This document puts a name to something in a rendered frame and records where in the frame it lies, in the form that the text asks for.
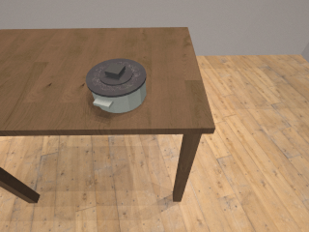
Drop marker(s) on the pot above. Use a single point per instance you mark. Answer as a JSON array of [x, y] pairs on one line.
[[121, 104]]

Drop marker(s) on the knob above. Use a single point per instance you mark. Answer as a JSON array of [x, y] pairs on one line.
[[115, 70]]

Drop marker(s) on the table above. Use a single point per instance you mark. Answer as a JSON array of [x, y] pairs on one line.
[[43, 89]]

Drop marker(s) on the lid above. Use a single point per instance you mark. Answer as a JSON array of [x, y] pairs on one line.
[[101, 84]]

